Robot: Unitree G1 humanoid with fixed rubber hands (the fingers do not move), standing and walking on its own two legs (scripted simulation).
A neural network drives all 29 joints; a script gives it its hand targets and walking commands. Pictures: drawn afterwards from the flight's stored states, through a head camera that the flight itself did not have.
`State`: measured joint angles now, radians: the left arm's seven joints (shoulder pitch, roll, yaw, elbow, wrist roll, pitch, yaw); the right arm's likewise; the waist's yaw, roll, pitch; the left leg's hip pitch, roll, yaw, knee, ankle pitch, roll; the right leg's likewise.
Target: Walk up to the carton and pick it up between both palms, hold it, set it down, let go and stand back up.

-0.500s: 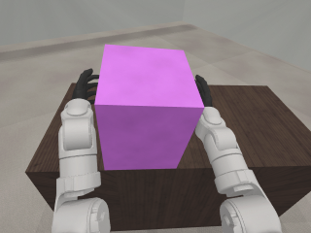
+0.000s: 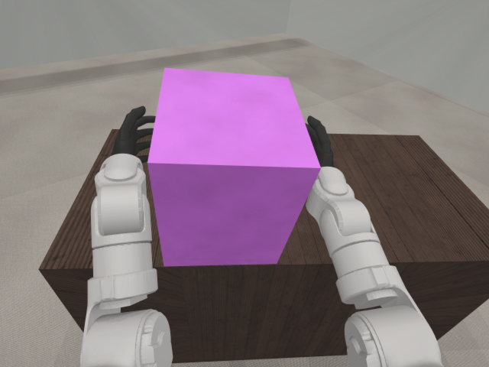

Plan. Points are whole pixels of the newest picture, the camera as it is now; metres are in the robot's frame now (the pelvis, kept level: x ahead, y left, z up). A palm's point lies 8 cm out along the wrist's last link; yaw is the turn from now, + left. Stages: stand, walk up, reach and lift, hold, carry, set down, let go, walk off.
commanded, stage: hold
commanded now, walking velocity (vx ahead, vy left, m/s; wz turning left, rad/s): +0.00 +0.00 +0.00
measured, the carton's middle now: (225, 173) +0.39 +0.02 +0.16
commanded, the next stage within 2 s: none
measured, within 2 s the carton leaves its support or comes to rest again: neither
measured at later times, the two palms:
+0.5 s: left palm (129, 161) +0.36 +0.16 +0.21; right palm (319, 168) +0.36 -0.13 +0.19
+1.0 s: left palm (131, 161) +0.36 +0.16 +0.21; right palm (320, 169) +0.36 -0.13 +0.19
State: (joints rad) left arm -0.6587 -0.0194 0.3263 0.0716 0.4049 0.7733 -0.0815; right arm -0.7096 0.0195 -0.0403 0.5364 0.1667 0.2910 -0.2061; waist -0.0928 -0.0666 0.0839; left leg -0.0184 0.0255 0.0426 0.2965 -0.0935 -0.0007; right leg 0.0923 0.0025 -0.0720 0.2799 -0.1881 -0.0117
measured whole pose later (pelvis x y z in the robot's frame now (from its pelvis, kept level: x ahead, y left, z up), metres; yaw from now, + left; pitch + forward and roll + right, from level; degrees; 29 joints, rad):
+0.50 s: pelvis +0.00 +0.00 +0.00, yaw +0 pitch -11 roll +0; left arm -0.62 -0.03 0.31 0.02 0.40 0.78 -0.08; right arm -0.68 0.01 -0.02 0.50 0.19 0.29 -0.21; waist -0.10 -0.07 0.09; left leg -0.01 0.02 0.04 0.30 -0.10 0.00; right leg 0.11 0.00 -0.07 0.27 -0.19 -0.01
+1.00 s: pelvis +0.00 +0.00 +0.00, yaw +0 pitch -11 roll +0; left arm -0.65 -0.03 0.32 0.06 0.41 0.78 -0.08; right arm -0.70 0.01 -0.03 0.53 0.17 0.29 -0.20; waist -0.10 -0.07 0.10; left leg -0.01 0.03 0.04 0.30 -0.09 0.00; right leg 0.10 0.00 -0.07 0.28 -0.19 -0.01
